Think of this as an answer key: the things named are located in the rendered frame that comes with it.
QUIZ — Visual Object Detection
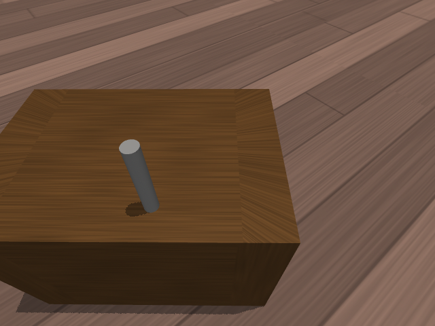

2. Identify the can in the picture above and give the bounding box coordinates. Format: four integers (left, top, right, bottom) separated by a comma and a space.
119, 139, 160, 213

